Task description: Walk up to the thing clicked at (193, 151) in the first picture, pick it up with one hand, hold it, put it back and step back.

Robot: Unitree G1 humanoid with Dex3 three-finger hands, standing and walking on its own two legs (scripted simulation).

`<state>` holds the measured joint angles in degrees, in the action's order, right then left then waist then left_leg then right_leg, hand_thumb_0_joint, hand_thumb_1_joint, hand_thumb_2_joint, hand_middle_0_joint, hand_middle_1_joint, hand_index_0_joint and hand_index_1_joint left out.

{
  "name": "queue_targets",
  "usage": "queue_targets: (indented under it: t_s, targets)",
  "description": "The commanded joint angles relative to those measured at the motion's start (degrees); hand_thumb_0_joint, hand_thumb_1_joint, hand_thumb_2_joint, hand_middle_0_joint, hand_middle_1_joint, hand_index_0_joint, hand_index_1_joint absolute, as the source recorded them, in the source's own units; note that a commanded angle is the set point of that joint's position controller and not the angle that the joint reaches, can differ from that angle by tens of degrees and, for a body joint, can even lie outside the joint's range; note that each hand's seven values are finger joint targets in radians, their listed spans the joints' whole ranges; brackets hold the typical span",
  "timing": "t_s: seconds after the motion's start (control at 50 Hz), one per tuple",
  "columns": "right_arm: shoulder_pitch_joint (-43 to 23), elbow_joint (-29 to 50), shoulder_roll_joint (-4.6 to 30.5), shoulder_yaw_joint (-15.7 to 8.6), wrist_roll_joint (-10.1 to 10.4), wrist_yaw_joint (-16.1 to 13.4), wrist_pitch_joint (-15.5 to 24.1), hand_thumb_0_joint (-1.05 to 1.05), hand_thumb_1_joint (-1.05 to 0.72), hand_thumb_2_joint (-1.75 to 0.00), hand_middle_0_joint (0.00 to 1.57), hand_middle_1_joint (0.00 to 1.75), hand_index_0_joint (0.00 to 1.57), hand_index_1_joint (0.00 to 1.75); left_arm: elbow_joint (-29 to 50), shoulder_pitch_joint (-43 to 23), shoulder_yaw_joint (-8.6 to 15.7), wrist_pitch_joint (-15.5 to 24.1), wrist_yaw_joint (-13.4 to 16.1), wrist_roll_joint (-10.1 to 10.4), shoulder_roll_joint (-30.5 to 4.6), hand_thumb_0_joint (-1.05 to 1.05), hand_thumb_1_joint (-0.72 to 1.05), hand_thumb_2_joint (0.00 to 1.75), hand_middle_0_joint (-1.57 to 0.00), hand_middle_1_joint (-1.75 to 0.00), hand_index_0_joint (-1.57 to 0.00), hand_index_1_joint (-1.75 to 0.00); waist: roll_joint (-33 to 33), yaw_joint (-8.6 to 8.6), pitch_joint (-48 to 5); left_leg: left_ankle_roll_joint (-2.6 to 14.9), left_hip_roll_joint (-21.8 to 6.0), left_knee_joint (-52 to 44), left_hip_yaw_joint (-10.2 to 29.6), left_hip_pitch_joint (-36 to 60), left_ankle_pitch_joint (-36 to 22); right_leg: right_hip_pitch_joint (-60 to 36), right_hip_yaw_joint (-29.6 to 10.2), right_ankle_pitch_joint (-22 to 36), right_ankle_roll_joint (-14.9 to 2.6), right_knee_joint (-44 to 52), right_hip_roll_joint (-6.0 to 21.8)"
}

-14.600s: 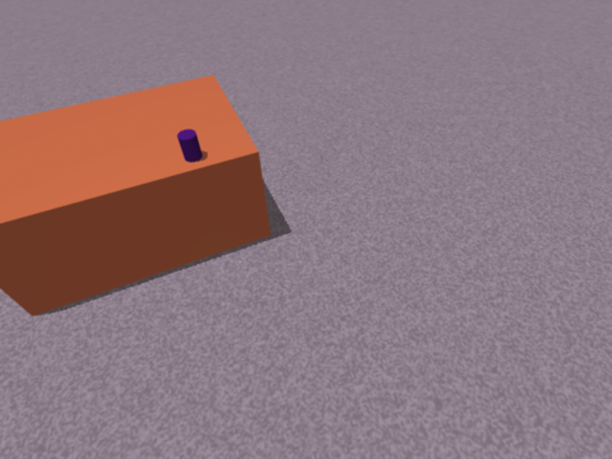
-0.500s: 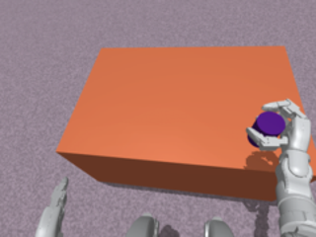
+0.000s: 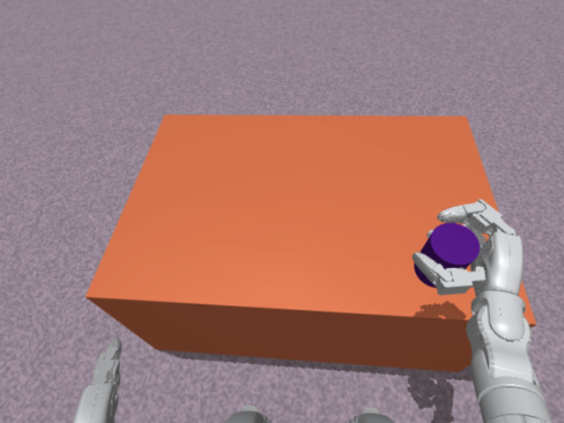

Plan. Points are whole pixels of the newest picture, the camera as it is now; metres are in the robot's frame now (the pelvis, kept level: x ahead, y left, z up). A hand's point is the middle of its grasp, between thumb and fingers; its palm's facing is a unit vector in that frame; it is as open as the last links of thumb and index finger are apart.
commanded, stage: lift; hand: right
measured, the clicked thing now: (443, 257) +0.36 -0.19 +0.01
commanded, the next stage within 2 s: hold in 0.40 s
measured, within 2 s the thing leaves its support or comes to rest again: neither
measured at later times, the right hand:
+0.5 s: hand (451, 249) +0.35 -0.18 +0.06, palm faces +0.23 +0.97 +0.00, open 9.0 cm
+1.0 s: hand (450, 250) +0.34 -0.17 +0.08, palm faces +0.22 +0.98 +0.00, open 9.0 cm
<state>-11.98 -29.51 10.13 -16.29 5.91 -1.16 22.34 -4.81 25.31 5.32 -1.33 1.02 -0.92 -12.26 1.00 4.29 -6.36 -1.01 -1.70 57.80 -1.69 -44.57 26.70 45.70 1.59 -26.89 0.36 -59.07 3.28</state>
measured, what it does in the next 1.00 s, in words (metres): stands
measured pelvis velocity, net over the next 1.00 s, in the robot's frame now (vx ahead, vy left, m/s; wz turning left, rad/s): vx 0.01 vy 0.00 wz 0.00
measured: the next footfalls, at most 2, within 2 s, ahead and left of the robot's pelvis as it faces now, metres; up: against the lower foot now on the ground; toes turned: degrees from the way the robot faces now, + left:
none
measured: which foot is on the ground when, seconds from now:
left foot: down 0.00-1.00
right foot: down 0.00-1.00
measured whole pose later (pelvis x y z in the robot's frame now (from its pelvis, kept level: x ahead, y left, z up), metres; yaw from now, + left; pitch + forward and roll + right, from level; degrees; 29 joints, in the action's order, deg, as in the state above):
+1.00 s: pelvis +0.01 +0.00 +0.03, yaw +0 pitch +7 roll +0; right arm -5.5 -22.4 7.9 -10.2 6.7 -3.4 19.2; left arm -14.7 21.0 6.1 -2.4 2.4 0.2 -11.7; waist 0.7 2.4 -3.5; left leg -1.2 -2.1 48.0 -1.3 -32.0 23.3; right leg 32.7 2.4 -23.1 0.3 -48.5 2.5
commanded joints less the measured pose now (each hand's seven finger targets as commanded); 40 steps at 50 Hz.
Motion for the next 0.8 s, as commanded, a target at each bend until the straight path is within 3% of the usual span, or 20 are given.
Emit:
queue_targets:
  t_s: [0.0,0.1,0.14,0.18,0.24,0.28,0.34,0.36,0.38,0.42,0.44,0.48,0.54,0.58,0.62,0.66,0.68,0.7,0.72,0.78]
  targets:
    - [-14.3,13.9,7.2,-0.2,0.8,-0.5,3.9,0.0,-0.22,-1.31,1.29,1.44,1.33,1.44,9.1,0.2,4.1,3.0,0.8,0.1,-7.1,0.0,-0.56,0.05,-0.04,-0.05,-0.04,-0.05,-1.2,0.2,-15.8,0.81,1.8,-9.4,0.7,9.6,-13.5,-12.1,-0.9,11.2,-1.04,9.6,-2.0]
    - [-13.4,15.2,7.6,-0.4,0.7,-1.1,3.6,0.0,-0.21,-1.33,1.3,1.46,1.35,1.46,8.3,-0.5,5.2,2.7,1.1,0.0,-8.7,0.0,-0.55,0.05,-0.04,-0.05,-0.03,-0.05,-2.4,-0.3,-17.4,0.84,1.8,-9.0,0.1,11.1,-17.8,-14.9,-1.0,16.4,-0.72,10.1,-2.0]
    - [-13.0,16.7,7.3,0.0,0.9,-1.1,3.6,0.0,-0.21,-1.31,1.29,1.44,1.33,1.44,8.2,-0.6,2.8,2.5,0.8,0.3,-6.3,0.0,-0.56,0.05,-0.04,-0.04,-0.03,-0.05,-1.8,-1.3,-17.9,0.89,1.8,-9.3,0.1,12.6,-18.3,-15.5,-1.1,17.1,-0.69,10.8,-1.9]
    - [-13.1,16.2,7.9,-0.2,0.9,-1.1,3.4,0.0,-0.23,-1.32,1.3,1.45,1.34,1.45,7.7,-0.9,5.4,2.4,1.2,0.1,-8.8,0.0,-0.56,0.05,-0.04,-0.05,-0.03,-0.05,-2.2,-0.63,-16.9,0.67,1.6,-9.9,0.3,13.2,-19.7,-16.1,-0.7,18.0,-0.72,10.9,-2.1]
    - [-12.6,15.9,6.8,0.5,1.0,-1.2,3.1,0.0,-0.22,-1.32,1.29,1.44,1.33,1.44,6.7,-1.0,3.3,2.3,1.0,0.3,-6.5,0.0,-0.56,0.05,-0.04,-0.05,-0.04,-0.05,-0.9,-0.82,-15.0,0.52,1.4,-11.2,0.6,13.5,-17.8,-15.0,-0.5,15.5,-1.02,11.3,-2.2]
    - [-11.7,15.9,6.9,0.4,1.1,-1.4,3.0,0.0,-0.22,-1.32,1.29,1.45,1.33,1.45,6.7,-2.3,4.8,2.1,1.1,0.5,-7.8,0.0,-0.55,0.05,-0.04,-0.05,-0.04,-0.05,-0.3,-0.77,-14.0,0.52,1.4,-11.9,0.6,13.2,-15.8,-15.2,-0.5,13.4,-1.11,12.2,-2.2]
    - [-11.1,17.0,6.3,1.4,1.1,-1.3,3.0,0.0,-0.22,-1.31,1.28,1.44,1.33,1.44,6.3,-2.0,3.3,2.2,1.0,0.4,-6.7,0.0,-0.55,0.05,-0.04,-0.05,-0.04,-0.05,-2.3,-1.49,-13.6,0.76,1.6,-11.9,0.2,13.5,-16.3,-16.3,-0.6,14.6,-0.71,13.2,-2.1]
    - [-11.4,17.0,6.7,1.1,1.1,-1.3,2.8,0.0,-0.2,-1.31,1.27,1.43,1.32,1.43,6.2,-1.8,5.2,2.1,1.3,0.5,-8.4,0.0,-0.55,0.05,-0.04,-0.05,-0.04,-0.05,-1.4,-0.86,-14.3,0.76,1.7,-11.9,-0.1,13.2,-16.4,-16.8,-0.9,14.9,-0.74,13.5,-2.0]
    - [-9.7,15.0,5.5,2.0,1.0,-1.2,2.6,0.0,-0.23,-1.31,1.28,1.43,1.32,1.43,4.1,-1.3,3.0,2.0,1.0,0.4,-6.4,0.0,-0.55,0.05,-0.04,-0.05,-0.04,-0.05,-1.7,-1.23,-10.8,0.76,1.7,-12.2,-0.3,12.5,-15.3,-15.7,-0.8,13.9,-0.68,14.0,-2.0]
    - [-13.1,21.3,6.1,2.1,1.3,-1.4,3.3,0.0,-0.21,-1.32,1.28,1.44,1.32,1.44,6.0,-2.6,3.4,2.2,1.1,0.5,-6.5,0.0,-0.55,0.05,-0.04,-0.05,-0.04,-0.05,-3.1,-1.46,-15.9,0.9,1.6,-12.1,0.0,14.4,-16.5,-18.6,-0.9,15.3,-0.53,14.1,-1.9]
    - [-10.6,18.1,6.1,1.9,1.1,-1.4,2.8,0.0,-0.22,-1.32,1.28,1.44,1.32,1.44,6.0,-1.9,4.9,2.0,1.3,0.6,-7.9,0.0,-0.55,0.05,-0.04,-0.05,-0.04,-0.05,-1.2,-0.8,-15.6,0.75,1.7,-12.3,-0.1,14.6,-17.7,-19.6,-0.9,16.5,-0.6,14.0,-1.8]
    - [-12.6,22.0,7.5,1.7,1.2,-1.7,2.7,0.0,-0.24,-1.31,1.28,1.43,1.32,1.43,7.2,-3.1,5.7,2.0,1.5,0.6,-9.3,0.0,-0.55,0.05,-0.04,-0.05,-0.04,-0.06,-2.0,-1.06,-17.1,0.57,1.5,-13.1,0.3,16.5,-18.4,-20.2,-0.5,16.5,-0.75,14.2,-2.2]
    - [-9.6,17.8,5.2,2.5,1.5,-1.7,2.0,0.0,-0.21,-1.31,1.28,1.44,1.33,1.44,2.2,-3.4,4.0,1.9,1.4,0.6,-6.7,0.0,-0.55,0.05,-0.04,-0.05,-0.04,-0.05,-2.2,-1.54,-10.4,0.73,1.5,-13.1,-0.3,14.1,-17.3,-17.2,-0.6,16.1,-0.7,14.9,-2.0]
    - [-10.7,20.3,5.7,2.4,1.3,-1.7,2.2,0.0,-0.18,-1.31,1.27,1.44,1.32,1.44,2.5,-4.3,3.7,1.9,1.3,0.6,-6.5,0.0,-0.54,0.05,-0.04,-0.05,-0.04,-0.05,-2.5,-1.69,-13.5,0.69,1.3,-13.4,0.0,15.2,-17.3,-18.6,-0.5,15.9,-0.81,14.9,-2.1]
    - [-8.2,19.1,4.0,4.0,1.3,-1.5,1.9,0.0,-0.18,-1.31,1.27,1.44,1.32,1.44,0.6,-3.7,3.3,1.8,1.3,0.4,-6.2,0.0,-0.55,0.05,-0.04,-0.05,-0.04,-0.05,-2.1,-1.73,-12.1,0.85,1.6,-13.3,-0.5,14.8,-16.7,-18.5,-1.0,16.1,-0.52,15.7,-1.8]
    - [-10.8,22.7,6.8,2.4,1.4,-1.7,2.0,0.0,-0.2,-1.3,1.26,1.42,1.31,1.42,5.2,-7.2,6.3,2.1,1.8,0.7,-10.1,0.0,-0.55,0.05,-0.04,-0.05,-0.04,-0.05,-1.5,-2.01,-16.3,0.64,1.6,-14.2,-0.4,17.5,-17.4,-21.3,-1.0,16.5,-0.56,16.1,-1.9]
    - [-7.8,19.0,4.8,3.6,1.3,-1.8,1.4,0.0,-0.21,-1.31,1.27,1.43,1.32,1.43,-0.9,-2.9,5.4,1.5,1.7,0.7,-8.4,0.0,-0.55,0.05,-0.04,-0.05,-0.04,-0.06,-0.9,-1.45,-12.2,0.69,1.8,-14.3,-0.7,15.9,-16.8,-20.2,-1.1,15.9,-0.57,16.7,-1.8]
    - [-9.1,21.6,4.8,3.9,1.5,-1.7,1.4,0.0,-0.24,-1.31,1.28,1.42,1.32,1.42,1.8,-4.5,3.7,1.9,1.5,0.8,-7.3,0.0,-0.55,0.05,-0.04,-0.05,-0.04,-0.06,-1.9,-2.03,-12.4,0.65,1.6,-14.7,-0.5,16.5,-16.8,-20.3,-0.8,15.7,-0.53,16.8,-2.0]
    - [-9.7,21.5,3.5,4.8,1.7,-1.9,1.5,0.0,-0.2,-1.32,1.27,1.43,1.32,1.43,2.7,-5.7,4.0,2.2,1.5,0.9,-7.3,0.0,-0.54,0.05,-0.04,-0.06,-0.05,-0.06,-0.8,-1.25,-12.8,0.62,1.7,-14.7,-0.6,16.7,-17.0,-20.7,-0.9,15.8,-0.62,16.8,-1.9]
    - [-8.9,21.3,4.2,4.3,1.6,-2.3,1.0,0.0,-0.21,-1.32,1.28,1.44,1.33,1.44,3.6,-6.4,3.6,2.2,1.9,0.9,-7.5,0.0,-0.54,0.05,-0.04,-0.05,-0.04,-0.05,0.9,-1.57,-12.8,0.41,1.6,-16.0,-0.3,17.9,-17.3,-20.8,-0.5,15.6,-1.0,17.0,-2.1]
